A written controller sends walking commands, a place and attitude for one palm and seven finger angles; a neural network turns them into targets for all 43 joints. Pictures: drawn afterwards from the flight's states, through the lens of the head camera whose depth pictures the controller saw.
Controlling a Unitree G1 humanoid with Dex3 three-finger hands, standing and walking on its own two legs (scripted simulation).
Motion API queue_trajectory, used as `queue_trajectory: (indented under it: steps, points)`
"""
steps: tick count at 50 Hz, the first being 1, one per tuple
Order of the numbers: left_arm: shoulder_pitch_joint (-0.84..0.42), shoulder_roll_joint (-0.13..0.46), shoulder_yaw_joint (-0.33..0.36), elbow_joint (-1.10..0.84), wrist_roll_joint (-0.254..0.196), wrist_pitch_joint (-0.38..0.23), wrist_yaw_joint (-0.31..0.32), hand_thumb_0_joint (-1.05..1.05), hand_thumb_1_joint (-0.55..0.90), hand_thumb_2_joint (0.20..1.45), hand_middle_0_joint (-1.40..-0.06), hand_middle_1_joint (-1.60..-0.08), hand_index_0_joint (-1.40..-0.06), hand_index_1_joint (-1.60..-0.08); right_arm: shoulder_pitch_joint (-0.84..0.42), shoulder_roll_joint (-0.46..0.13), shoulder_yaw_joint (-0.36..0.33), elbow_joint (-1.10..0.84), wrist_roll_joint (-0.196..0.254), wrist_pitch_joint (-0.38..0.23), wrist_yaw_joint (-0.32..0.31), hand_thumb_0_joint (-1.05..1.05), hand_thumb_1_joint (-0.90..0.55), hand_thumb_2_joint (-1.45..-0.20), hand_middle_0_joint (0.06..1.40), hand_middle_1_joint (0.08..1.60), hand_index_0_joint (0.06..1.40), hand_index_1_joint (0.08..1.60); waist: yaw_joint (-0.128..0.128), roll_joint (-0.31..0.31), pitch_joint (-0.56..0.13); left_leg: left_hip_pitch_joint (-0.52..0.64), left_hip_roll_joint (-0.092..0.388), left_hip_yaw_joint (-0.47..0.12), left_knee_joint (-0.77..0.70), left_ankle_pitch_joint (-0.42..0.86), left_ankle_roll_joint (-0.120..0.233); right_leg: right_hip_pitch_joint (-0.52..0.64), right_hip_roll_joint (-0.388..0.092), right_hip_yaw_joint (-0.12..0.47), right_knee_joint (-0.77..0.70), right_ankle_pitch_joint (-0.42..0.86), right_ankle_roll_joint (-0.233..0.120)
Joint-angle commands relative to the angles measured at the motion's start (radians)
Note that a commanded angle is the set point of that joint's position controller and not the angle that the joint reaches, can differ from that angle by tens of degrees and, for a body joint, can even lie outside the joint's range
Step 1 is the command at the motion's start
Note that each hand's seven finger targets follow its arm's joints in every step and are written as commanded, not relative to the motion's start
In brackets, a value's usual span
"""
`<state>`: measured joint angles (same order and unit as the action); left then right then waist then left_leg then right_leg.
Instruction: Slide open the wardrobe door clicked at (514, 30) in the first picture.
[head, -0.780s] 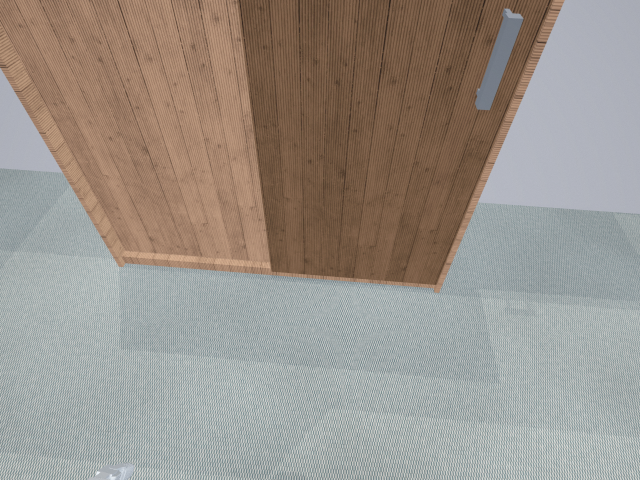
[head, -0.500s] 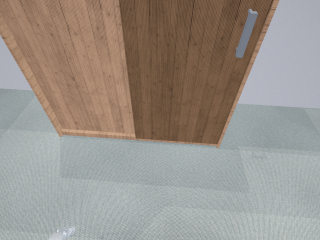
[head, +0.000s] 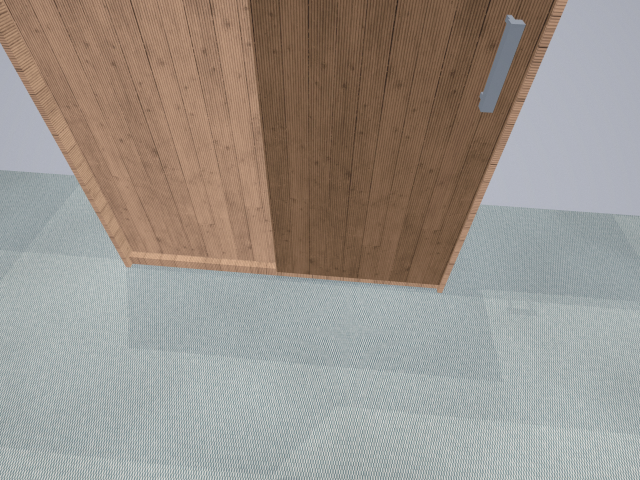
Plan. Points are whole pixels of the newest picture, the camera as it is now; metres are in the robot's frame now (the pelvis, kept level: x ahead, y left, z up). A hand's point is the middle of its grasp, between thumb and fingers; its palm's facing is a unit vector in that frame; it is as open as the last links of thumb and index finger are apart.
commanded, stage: stand and wait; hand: right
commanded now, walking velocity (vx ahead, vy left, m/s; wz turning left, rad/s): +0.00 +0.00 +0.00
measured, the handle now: (497, 64) +0.92 -0.33 +0.12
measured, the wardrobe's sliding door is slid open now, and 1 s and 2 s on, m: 0.00 0.00 0.00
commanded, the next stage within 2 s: look at it before walking up in 0.04 s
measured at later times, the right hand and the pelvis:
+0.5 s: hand out of the picture +0.07 -0.24 -0.16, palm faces -0.04 +0.94 -0.33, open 7.4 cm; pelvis +0.00 +0.00 +0.00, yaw +0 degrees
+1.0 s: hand out of the picture +0.06 -0.24 -0.17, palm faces +0.04 +0.96 -0.26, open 7.4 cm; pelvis +0.03 -0.02 +0.00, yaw -3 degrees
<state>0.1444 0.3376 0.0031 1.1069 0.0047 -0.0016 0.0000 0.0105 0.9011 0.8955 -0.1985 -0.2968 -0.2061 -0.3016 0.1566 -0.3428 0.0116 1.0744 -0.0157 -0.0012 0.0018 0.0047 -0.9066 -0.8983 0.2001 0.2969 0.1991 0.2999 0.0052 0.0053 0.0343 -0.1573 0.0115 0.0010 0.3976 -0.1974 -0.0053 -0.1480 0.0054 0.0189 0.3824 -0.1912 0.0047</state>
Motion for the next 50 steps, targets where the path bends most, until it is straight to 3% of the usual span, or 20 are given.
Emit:
queue_trajectory:
  steps: [1,17,24,33,39,41,43,44,46,47,48,50]
  points:
    - [-0.050,0.204,0.034,-0.067,0.003,-0.029,0.009,0.000,0.900,0.900,-0.200,-0.300,-0.200,-0.300,-0.044,-0.204,-0.043,-0.064,0.004,-0.025,-0.014,0.000,-0.900,-0.900,0.200,0.300,0.200,0.300,-0.009,0.008,-0.031,-0.016,0.108,-0.112,-0.103,-0.034,0.036,-0.026,-0.110,0.095,-0.075,0.024,-0.032]
    - [-0.054,0.204,0.032,-0.063,0.002,-0.035,0.011,0.000,0.900,0.900,-0.200,-0.300,-0.200,-0.300,-0.046,-0.200,-0.044,-0.064,0.004,-0.027,-0.015,0.000,-0.900,-0.900,0.200,0.300,0.200,0.300,-0.008,-0.008,-0.055,0.011,0.109,-0.100,-0.091,0.061,0.034,-0.004,-0.118,0.097,-0.077,0.097,-0.031]
    - [-0.059,0.203,0.032,-0.062,0.002,-0.032,0.010,0.000,0.900,0.900,-0.200,-0.300,-0.200,-0.300,-0.048,-0.201,-0.043,-0.062,0.003,-0.026,-0.014,0.000,-0.900,-0.900,0.200,0.300,0.200,0.300,-0.009,-0.008,-0.039,0.005,0.109,-0.101,-0.104,0.026,0.032,-0.011,-0.114,0.097,-0.086,0.067,-0.029]
    - [-0.062,0.207,0.031,-0.064,0.001,-0.034,0.012,0.000,0.900,0.900,-0.200,-0.300,-0.200,-0.300,-0.046,-0.203,-0.042,-0.058,0.005,-0.029,-0.015,0.000,-0.900,-0.900,0.200,0.300,0.200,0.300,-0.007,-0.003,-0.070,0.028,0.112,-0.093,-0.095,0.103,0.032,0.021,-0.119,0.098,-0.079,0.132,-0.029]
    - [-0.067,0.207,0.030,-0.062,0.001,-0.034,0.012,0.000,0.900,0.900,-0.200,-0.300,-0.200,-0.300,-0.047,-0.203,-0.042,-0.055,0.004,-0.026,-0.014,0.000,-0.900,-0.900,0.200,0.300,0.200,0.300,-0.011,-0.006,-0.052,0.030,0.111,-0.089,-0.102,0.090,0.030,0.011,-0.119,0.098,-0.090,0.119,-0.029]
    - [-0.014,0.114,0.008,-0.044,0.006,-0.017,0.006,0.000,0.900,0.900,-0.200,-0.300,-0.200,-0.300,0.008,-0.119,-0.027,-0.036,0.002,-0.015,-0.019,0.000,-0.900,-0.900,0.200,0.300,0.200,0.300,-0.014,0.009,-0.072,0.043,0.118,-0.089,-0.104,-0.023,0.018,-0.003,-0.100,0.079,-0.057,0.044,-0.018]
    - [0.032,0.072,0.001,-0.044,0.016,-0.002,0.002,0.000,0.900,0.900,-0.200,-0.300,-0.200,-0.300,0.062,-0.105,-0.030,-0.029,-0.003,0.002,-0.017,0.000,-0.900,-0.900,0.200,0.300,0.200,0.300,-0.024,0.041,-0.020,0.026,0.143,-0.139,-0.132,-0.249,0.034,-0.099,-0.057,0.047,-0.002,-0.123,-0.012]
    - [0.040,0.066,0.002,-0.051,0.019,0.003,0.000,0.000,0.900,0.900,-0.200,-0.300,-0.200,-0.300,0.084,-0.122,-0.040,-0.031,-0.006,0.006,-0.015,0.000,-0.900,-0.900,0.200,0.300,0.200,0.300,-0.033,0.091,0.021,0.030,0.179,-0.191,-0.169,-0.349,0.058,-0.175,-0.028,0.021,0.052,-0.196,-0.008]
    - [0.053,0.061,0.012,-0.079,0.022,0.007,0.000,0.000,0.900,0.900,-0.200,-0.300,-0.200,-0.300,0.143,-0.162,-0.065,-0.043,-0.009,0.005,-0.017,0.000,-0.900,-0.900,0.200,0.300,0.200,0.300,-0.054,0.186,0.050,0.044,0.307,-0.327,-0.251,-0.475,0.134,-0.288,-0.019,-0.032,0.235,-0.243,-0.004]
    - [0.051,0.064,0.021,-0.095,0.021,0.003,-0.003,0.000,0.900,0.900,-0.200,-0.300,-0.200,-0.300,0.156,-0.162,-0.075,-0.051,-0.011,-0.003,-0.018,0.000,-0.900,-0.900,0.200,0.300,0.200,0.300,-0.058,0.184,0.068,0.047,0.352,-0.361,-0.257,-0.447,0.173,-0.330,-0.041,-0.021,0.312,-0.256,-0.009]
    - [0.054,0.061,0.027,-0.110,0.018,-0.004,-0.008,0.000,0.900,0.900,-0.200,-0.300,-0.200,-0.300,0.164,-0.163,-0.082,-0.058,-0.014,-0.012,-0.019,0.000,-0.900,-0.900,0.200,0.300,0.200,0.300,-0.055,0.153,0.063,0.070,0.373,-0.351,-0.240,-0.385,0.194,-0.361,-0.059,-0.015,0.352,-0.264,-0.012]
    - [0.071,0.032,0.031,-0.133,0.012,-0.014,-0.018,0.000,0.900,0.900,-0.200,-0.300,-0.200,-0.300,0.153,-0.150,-0.090,-0.072,-0.018,-0.027,-0.017,0.000,-0.900,-0.900,0.200,0.300,0.200,0.300,-0.035,0.122,0.054,0.066,0.365,-0.257,-0.186,-0.235,0.189,-0.333,-0.079,-0.024,0.311,-0.250,-0.012]
